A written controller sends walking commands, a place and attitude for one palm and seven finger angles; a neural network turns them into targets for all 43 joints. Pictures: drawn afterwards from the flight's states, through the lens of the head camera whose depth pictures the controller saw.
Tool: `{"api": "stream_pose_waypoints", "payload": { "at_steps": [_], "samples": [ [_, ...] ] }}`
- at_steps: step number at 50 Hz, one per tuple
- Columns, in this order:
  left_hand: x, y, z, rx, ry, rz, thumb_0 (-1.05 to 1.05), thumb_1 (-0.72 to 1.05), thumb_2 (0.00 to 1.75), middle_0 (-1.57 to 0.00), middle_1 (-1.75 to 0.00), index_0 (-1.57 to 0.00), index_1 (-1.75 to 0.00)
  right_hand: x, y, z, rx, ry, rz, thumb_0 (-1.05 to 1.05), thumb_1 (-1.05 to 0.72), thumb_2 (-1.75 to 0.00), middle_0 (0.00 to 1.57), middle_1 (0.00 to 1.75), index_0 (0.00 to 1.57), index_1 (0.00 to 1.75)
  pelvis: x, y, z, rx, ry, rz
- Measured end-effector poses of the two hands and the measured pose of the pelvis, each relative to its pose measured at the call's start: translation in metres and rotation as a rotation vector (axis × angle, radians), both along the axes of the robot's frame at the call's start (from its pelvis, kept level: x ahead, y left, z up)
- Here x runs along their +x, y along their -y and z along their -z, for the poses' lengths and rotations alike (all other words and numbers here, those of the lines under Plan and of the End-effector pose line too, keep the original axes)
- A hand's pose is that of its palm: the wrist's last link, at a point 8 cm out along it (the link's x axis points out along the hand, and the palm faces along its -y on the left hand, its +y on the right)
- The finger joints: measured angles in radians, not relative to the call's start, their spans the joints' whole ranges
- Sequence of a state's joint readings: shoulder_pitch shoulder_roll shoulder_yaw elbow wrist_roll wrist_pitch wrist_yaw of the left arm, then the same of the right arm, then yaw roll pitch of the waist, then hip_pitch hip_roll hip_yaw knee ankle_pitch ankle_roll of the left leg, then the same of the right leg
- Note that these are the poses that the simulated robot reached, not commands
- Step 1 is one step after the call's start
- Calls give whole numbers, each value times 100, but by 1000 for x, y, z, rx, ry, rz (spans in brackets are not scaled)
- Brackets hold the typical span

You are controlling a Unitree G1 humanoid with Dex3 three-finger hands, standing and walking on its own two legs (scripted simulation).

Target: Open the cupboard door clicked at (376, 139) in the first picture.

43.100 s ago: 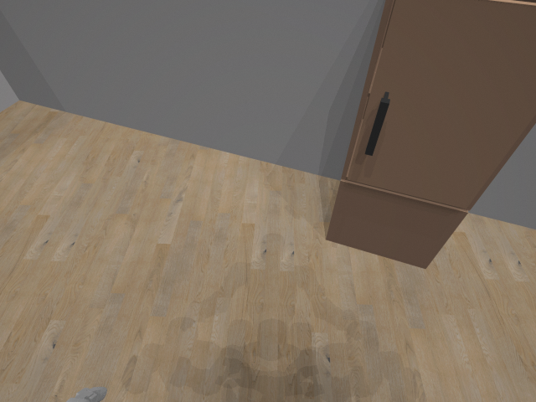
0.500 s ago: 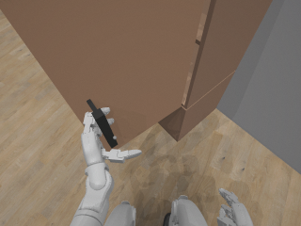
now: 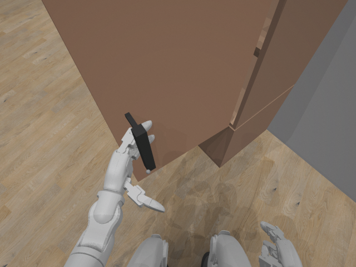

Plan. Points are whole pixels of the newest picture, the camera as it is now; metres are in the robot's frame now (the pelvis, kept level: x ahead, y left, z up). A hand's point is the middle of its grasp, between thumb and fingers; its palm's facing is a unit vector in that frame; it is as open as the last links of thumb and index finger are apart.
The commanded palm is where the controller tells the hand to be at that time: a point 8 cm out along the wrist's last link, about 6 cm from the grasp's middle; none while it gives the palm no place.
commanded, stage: slide the hand sideways off the handle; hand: left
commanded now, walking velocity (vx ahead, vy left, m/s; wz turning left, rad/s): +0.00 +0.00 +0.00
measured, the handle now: (140, 144) +0.38 +0.11 +0.02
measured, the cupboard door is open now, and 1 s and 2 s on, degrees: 85 87 87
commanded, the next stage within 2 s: draw the hand back to the body in 1.02 s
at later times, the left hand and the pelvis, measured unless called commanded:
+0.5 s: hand (135, 189) +0.27 +0.11 +0.02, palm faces -0.15 -0.99 -0.03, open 16.3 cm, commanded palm +0.25 +0.17 +0.02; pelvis +0.01 +0.01 -0.01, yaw -1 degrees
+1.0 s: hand (109, 206) +0.24 +0.15 +0.02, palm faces -0.12 -0.99 -0.05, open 16.3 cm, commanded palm +0.21 +0.22 +0.02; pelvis +0.01 -0.01 -0.02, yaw -1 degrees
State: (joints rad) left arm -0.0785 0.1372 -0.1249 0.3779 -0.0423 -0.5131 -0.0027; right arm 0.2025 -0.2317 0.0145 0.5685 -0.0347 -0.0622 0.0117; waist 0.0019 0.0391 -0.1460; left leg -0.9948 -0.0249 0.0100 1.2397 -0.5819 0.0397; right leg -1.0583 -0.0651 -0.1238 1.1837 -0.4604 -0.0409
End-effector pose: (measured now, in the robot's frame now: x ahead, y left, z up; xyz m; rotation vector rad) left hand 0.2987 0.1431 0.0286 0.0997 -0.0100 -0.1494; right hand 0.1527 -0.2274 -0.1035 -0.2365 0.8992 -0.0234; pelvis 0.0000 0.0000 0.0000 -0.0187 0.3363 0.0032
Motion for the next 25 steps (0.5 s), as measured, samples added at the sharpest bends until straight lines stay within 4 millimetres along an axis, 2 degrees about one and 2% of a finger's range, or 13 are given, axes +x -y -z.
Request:
{"api": "stream_pose_waypoints", "payload": {
  "at_steps": [4, 11, 18, 25],
  "samples": [
    [-1, 0, -1, -86, -48, 46, -1, -50, 30, -21, -37, -16, -38, 2, -3, -6, 0, 30, 20, 1, -91, -90, 20, 30, 20, 30, 0, -7, -1, -3, 0, 4],
    [-14, 6, 0, -108, -49, 37, -1, -50, 30, -14, -33, -17, -33, 11, -10, -16, 5, 88, 20, 1, -91, -90, 20, 30, 20, 30, 3, -13, 2, 1, -11, 25],
    [-30, -9, 7, -70, -60, 1, -1, -50, 30, -15, -31, -16, -31, 22, -16, -14, 3, 101, 0, 1, -90, -90, 20, 30, 20, 30, 6, -14, 8, -7, -15, 23],
    [-39, -22, 4, -65, -66, 0, -1, -50, 30, -16, -30, -17, -30, 31, -19, -10, 9, 109, -4, 1, -90, -90, 20, 30, 20, 30, 9, -12, 11, -13, -24, 17]
  ]
}}
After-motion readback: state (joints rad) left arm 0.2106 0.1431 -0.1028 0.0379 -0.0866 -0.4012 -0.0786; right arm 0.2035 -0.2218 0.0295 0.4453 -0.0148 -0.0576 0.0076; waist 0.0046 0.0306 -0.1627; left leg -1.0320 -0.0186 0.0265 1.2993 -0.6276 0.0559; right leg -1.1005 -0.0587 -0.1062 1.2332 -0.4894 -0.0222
